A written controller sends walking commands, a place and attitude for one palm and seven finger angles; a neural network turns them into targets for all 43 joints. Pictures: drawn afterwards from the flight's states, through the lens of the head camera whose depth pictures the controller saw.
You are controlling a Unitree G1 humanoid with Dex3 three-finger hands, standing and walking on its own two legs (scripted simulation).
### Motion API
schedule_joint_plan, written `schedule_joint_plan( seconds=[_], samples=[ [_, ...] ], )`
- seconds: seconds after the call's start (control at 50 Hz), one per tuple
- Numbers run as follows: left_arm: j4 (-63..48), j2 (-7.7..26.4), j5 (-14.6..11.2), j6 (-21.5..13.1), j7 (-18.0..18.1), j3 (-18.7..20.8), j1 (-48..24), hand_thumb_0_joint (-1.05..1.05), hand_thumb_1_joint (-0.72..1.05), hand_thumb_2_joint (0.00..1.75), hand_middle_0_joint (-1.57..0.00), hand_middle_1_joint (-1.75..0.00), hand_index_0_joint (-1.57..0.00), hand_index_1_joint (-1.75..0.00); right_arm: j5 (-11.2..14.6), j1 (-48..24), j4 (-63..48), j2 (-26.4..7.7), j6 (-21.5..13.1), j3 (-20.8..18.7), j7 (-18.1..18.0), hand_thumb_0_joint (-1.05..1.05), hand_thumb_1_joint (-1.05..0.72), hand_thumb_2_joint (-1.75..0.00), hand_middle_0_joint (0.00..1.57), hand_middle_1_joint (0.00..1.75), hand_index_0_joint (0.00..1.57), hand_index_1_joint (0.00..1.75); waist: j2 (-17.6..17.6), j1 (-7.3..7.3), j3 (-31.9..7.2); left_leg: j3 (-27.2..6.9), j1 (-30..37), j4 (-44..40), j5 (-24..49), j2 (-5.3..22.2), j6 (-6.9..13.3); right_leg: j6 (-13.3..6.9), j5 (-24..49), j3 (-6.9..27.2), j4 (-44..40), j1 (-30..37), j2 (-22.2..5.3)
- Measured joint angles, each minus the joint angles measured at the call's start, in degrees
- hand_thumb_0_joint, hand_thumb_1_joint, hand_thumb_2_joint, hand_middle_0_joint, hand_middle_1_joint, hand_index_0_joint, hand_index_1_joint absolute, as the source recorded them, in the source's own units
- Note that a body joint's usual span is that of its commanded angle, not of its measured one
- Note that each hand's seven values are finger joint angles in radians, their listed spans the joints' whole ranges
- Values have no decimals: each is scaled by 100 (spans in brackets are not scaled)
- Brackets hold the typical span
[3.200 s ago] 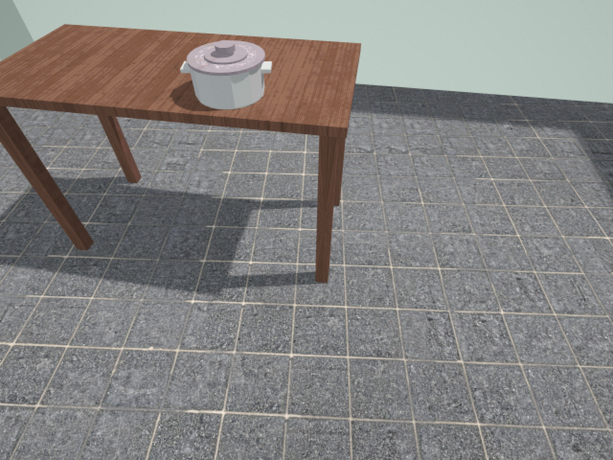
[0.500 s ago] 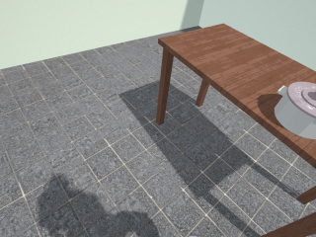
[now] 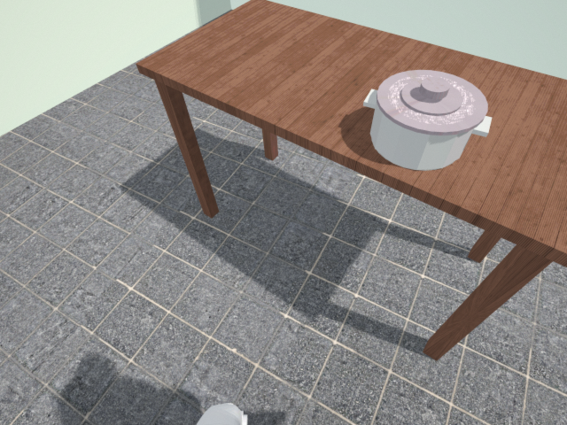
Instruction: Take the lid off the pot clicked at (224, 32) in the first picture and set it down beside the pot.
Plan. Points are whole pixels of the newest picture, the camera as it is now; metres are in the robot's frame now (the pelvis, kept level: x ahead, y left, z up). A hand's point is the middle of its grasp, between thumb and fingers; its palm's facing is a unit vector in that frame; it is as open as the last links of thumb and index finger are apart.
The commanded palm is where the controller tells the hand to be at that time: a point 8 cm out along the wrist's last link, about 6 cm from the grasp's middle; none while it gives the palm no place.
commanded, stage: turn to face it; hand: left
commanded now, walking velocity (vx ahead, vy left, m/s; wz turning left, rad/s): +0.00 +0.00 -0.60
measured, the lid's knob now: (434, 88) +0.69 -0.26 +0.09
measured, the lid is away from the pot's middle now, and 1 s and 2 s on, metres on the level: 0.00 0.00 0.00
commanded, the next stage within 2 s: take the last steps up to it in 0.82 s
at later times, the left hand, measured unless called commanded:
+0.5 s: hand out of the picture +0.13 +0.27 -0.17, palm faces -0.23 -0.95 -0.22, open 7.4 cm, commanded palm none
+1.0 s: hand out of the picture +0.14 +0.13 -0.15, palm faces -0.46 -0.85 -0.24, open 7.4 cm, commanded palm none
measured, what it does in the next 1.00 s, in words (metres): steps on the spot, turning right: left foot, then right foot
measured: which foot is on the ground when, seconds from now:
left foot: up 0.00-0.22, down 0.24-0.74, up 0.76-1.00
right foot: down 0.00-0.24, up 0.26-0.72, down 0.74-1.00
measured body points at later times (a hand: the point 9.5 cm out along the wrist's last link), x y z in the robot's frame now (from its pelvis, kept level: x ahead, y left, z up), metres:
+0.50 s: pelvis +0.00 +0.07 +0.00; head +0.04 +0.09 +0.45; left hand +0.14 +0.32 -0.15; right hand +0.01 -0.19 -0.12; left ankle +0.03 +0.15 -0.74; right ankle -0.07 -0.07 -0.65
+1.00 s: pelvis -0.02 +0.01 +0.00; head -0.02 -0.02 +0.45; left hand +0.17 +0.18 -0.13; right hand -0.14 -0.21 -0.16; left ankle +0.04 +0.16 -0.67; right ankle -0.08 -0.05 -0.74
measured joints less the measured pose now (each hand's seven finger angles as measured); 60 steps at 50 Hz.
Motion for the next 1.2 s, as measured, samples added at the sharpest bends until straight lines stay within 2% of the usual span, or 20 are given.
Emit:
schedule_joint_plan(
  seconds=[0.14, 0.18, 0.22, 0.24, 0.26, 0.28, 0.32, 0.38, 0.44, 0.56, 0.68, 0.74, 0.76, 0.78, 0.82, 0.88, 0.92, 1.04, 1.16, 1.2],
  samples=[
    [-67, 40, 41, 44, -21, 38, 57, 1, 91, 90, -21, -30, -20, -30, 48, -437, -266, 70, -56, 58, -9, 1, -91, -90, 20, 30, 20, 30, -91, 212, -21, -24, 364, -1057, -201, -273, 22, 143, 22, 505, 93, -113, 107],
    [-74, 97, 46, 85, -15, 68, 76, 1, 90, 90, -21, -30, -20, -30, 72, -512, -354, 115, -97, 83, -13, 1, -91, -90, 20, 30, 20, 30, -156, 253, -31, 8, 584, -1553, -171, -387, 71, 219, -10, 645, 187, -178, 139],
    [-78, 181, 31, 137, -7, 101, 96, 1, 90, 90, -21, -30, -20, -30, 93, -529, -448, 161, -167, 121, -19, 1, -91, -90, 20, 30, 20, 30, -235, 266, -52, 73, 945, -2376, 228, -477, 126, 318, -91, 779, 377, -282, 186],
    [-91, 232, 9, 170, -3, 121, 112, 1, 90, 90, -21, -30, -20, -30, 88, -510, -490, 180, -222, 146, -24, 0, -91, -90, 20, 30, 20, 30, -272, 254, -77, 112, 1106, -2765, 496, -482, 247, 366, -172, 833, 555, -376, 226],
    [-76, 302, -11, 208, -3, 155, 77, 1, 90, 90, -21, -30, -20, -30, 71, -504, -503, 233, -257, 170, -27, 0, -90, -90, 20, 30, 20, 30, -387, 260, -50, 203, 1113, -2756, 586, -520, 444, 387, -555, 855, 941, -526, 208],
    [-67, 353, -8, 239, -6, 184, 50, 1, 91, 90, -21, -30, -20, -30, 48, -476, -535, 265, -259, 210, -13, 0, -90, -90, 20, 30, 20, 30, -449, 275, -21, 292, 1124, -2701, 586, -508, 610, 414, -969, 748, 1515, -729, 199],
    [-60, 438, 28, 264, -41, 233, 48, 1, 91, 90, -21, -30, -20, -30, 8, -384, -564, 324, -248, 281, -6, 0, -90, -89, 20, 30, 21, 30, -510, 281, 0, 455, 1244, -2785, 585, -431, 783, 491, -1217, 464, 2686, -1126, 146],
    [-48, 529, 52, 282, -127, 267, 62, 1, 91, 90, -20, -30, -20, -30, -15, -208, -550, 378, -240, 340, -34, 0, -90, -89, 20, 30, 21, 30, -529, 250, 3, 645, 1471, -3111, 710, -329, 824, 591, -939, 168, 3767, -1466, -42],
    [-35, 542, 41, 314, -160, 260, 72, 1, 91, 90, -20, -30, -20, -30, -6, -16, -485, 388, -263, 349, -53, 0, -90, -89, 20, 30, 21, 30, -491, 213, -5, 828, 1621, -3338, 810, -251, 832, 676, -724, 48, 4035, -1530, -227],
    [-1, 428, 32, 406, -167, 203, -2, 1, 91, 90, -20, -30, -20, -30, -9, 334, -271, 354, -263, 281, -35, 0, -90, -89, 20, 30, 21, 30, -377, 83, 7, 1190, 1704, -3430, 824, -109, 813, 713, -812, -168, 3251, -1231, -495],
    [-21, 207, 28, 358, -149, 77, -234, 1, 91, 90, -20, -30, -20, -30, -46, 594, -11, 214, -225, 168, 13, 0, -90, -89, 20, 30, 21, 30, -178, -134, 54, 1484, 1557, -3140, 702, 90, 672, 547, -1073, -470, 1854, -676, -499],
    [-102, 132, 32, 212, -134, -1, -291, 1, 91, 90, -20, -30, -20, -30, -21, 762, 101, 122, -193, 113, 38, 0, -90, -89, 20, 30, 21, 30, -109, -182, -7, 1604, 1359, -2686, 494, 207, 521, 358, -356, -572, 631, -149, -444],
    [-86, 74, 50, 132, -102, -16, -323, 1, 91, 90, -20, -30, -20, -30, -2, 772, 154, 68, -151, 93, 42, 1, -90, -89, 20, 30, 21, 30, -14, -177, -8, 1512, 1198, -2313, 129, 276, 439, 214, -361, -576, 574, -150, -373],
    [-73, 8, 40, 84, -69, -53, -344, 1, 91, 90, -20, -30, -20, -30, 6, 756, 207, 16, -78, 78, 30, 1, -90, -89, 20, 30, 21, 30, 89, -191, 0, 1239, 999, -1853, -296, 259, 387, 133, -410, -575, 647, -187, -303],
    [-69, -96, 15, 35, -25, -114, -320, 1, 91, 90, -20, -30, -20, -30, 5, 742, 270, -37, 38, 49, 9, 1, -90, -90, 20, 30, 20, 30, 198, -223, -39, 749, 606, -931, -611, 119, 340, 66, -413, -563, 579, -144, -235],
    [-31, -171, -4, 9, 34, -125, -226, 1, 91, 90, -21, -30, -20, -30, -12, 682, 327, -14, 65, 43, 21, 1, -91, -90, 20, 30, 20, 30, 175, -206, -129, 394, 222, -35, -282, -6, 268, 31, -222, -460, 226, 10, -175],
    [10, -195, -11, -5, 42, -129, -172, 1, 91, 90, -21, -30, -20, -30, -15, 623, 314, 26, 35, 41, 29, 1, -91, -90, 20, 30, 20, 30, 137, -194, -157, 265, 120, 117, -38, -29, 217, -4, -104, -388, 33, 89, -130],
    [163, -265, 9, -85, 31, -107, 22, 1, 91, 90, -21, -30, -20, -30, -52, 495, 327, 141, -44, 65, 44, 1, -91, -90, 20, 30, 20, 30, 73, -90, -262, 131, 301, -430, 92, -81, 167, -54, 25, -284, -289, 284, 5],
    [413, -198, 69, -216, 3, -81, 454, 0, 91, 90, -21, -30, -20, -30, -56, 399, 359, 239, -189, 104, 138, 1, -91, -90, 20, 30, 20, 30, -75, 148, -403, 265, 776, -1518, -158, -258, 336, -5, -44, -187, -441, 525, 29],
    [540, -150, 64, -219, -4, -65, 618, 1, 91, 90, -21, -30, -20, -30, -47, 369, 335, 273, -269, 129, 153, 1, -91, -90, 20, 30, 20, 30, -148, 195, -428, 333, 1009, -2077, 5, -322, 398, 57, -138, -163, -398, 593, 5]
  ],
)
